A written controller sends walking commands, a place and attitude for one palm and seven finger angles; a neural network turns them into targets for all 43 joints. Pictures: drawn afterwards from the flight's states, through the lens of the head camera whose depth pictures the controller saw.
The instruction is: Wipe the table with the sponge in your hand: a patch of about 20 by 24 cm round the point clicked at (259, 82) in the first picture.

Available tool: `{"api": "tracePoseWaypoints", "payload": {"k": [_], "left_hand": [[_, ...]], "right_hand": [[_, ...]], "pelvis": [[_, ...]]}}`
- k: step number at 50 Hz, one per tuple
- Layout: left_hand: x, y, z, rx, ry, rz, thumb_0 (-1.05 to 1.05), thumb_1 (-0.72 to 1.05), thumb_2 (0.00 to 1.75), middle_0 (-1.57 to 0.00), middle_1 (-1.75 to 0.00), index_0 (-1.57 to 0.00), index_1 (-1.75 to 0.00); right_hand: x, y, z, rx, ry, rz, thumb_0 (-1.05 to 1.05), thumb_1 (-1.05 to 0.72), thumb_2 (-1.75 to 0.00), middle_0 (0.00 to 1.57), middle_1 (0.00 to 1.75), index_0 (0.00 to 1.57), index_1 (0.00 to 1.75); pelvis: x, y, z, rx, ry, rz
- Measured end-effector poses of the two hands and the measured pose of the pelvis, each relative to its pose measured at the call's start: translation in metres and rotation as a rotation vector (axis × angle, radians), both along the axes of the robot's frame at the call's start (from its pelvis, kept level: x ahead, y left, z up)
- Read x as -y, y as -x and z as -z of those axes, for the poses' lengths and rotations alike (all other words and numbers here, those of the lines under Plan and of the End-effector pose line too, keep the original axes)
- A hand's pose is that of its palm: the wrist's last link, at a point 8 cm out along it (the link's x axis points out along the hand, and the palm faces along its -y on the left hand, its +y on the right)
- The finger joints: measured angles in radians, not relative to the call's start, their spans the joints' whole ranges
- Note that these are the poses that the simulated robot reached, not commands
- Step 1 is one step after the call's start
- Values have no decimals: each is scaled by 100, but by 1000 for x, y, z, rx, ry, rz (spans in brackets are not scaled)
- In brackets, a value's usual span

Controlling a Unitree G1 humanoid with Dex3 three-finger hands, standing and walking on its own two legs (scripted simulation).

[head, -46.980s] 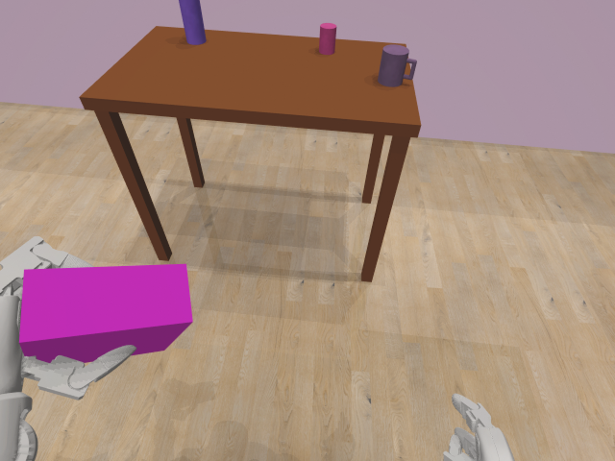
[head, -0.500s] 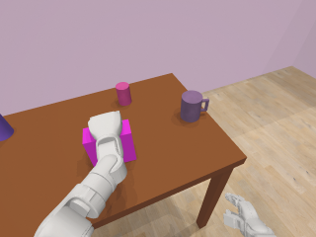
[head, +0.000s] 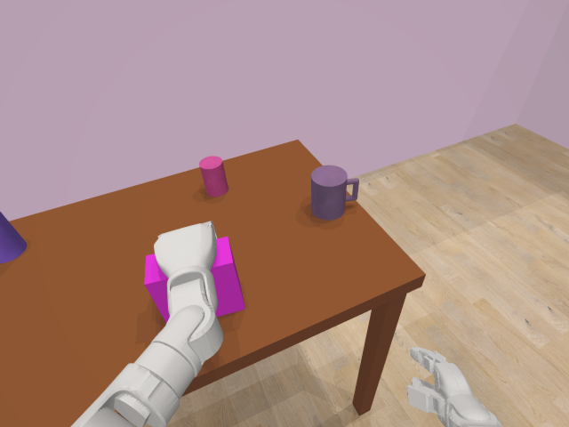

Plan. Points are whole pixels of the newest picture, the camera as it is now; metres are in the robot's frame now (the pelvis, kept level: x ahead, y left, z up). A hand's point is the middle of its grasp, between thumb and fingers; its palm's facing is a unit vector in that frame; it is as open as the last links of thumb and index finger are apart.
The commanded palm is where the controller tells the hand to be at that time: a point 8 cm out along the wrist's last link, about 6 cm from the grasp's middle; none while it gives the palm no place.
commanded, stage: wipe back along the third lane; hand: left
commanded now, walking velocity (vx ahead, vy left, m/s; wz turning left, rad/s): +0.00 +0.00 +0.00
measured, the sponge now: (201, 291) +0.33 +0.19 +0.00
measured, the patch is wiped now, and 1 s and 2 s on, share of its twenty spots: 1.00 1.00 1.00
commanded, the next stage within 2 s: slide back across to the middle lane in 0.16 s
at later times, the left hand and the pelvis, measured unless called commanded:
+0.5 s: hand (194, 283) +0.31 +0.18 +0.06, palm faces +0.04 -0.13 -0.99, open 10.0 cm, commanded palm +0.26 +0.18 +0.11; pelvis +0.00 -0.02 +0.00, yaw -1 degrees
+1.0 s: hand (157, 302) +0.27 +0.22 +0.06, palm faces +0.03 -0.13 -0.99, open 10.0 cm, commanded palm +0.23 +0.23 +0.11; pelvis +0.00 -0.02 +0.00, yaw -2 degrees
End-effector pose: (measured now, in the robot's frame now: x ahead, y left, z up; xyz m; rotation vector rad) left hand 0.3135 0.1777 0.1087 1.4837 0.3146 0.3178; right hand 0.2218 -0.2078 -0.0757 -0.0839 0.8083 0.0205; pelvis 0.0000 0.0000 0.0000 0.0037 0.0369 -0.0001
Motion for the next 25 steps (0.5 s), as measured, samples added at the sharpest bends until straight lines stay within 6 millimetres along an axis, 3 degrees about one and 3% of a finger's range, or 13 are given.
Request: {"api": "tracePoseWaypoints", "payload": {"k": [16,25], "left_hand": [[12,27,1,23,13,14,0,-48,107,-66,-143,-71,-139],[1,29,-4,25,73,-21,0,-49,107,-67,-142,-72,-138]], "right_hand": [[7,-16,-11,64,-21,-25,1,-90,-90,20,30,20,30],[14,-17,-15,89,-3,-9,2,-90,-90,20,30,20,30]], "pelvis": [[11,0,0,24,-5,8],[16,0,0,34,-9,20]]}}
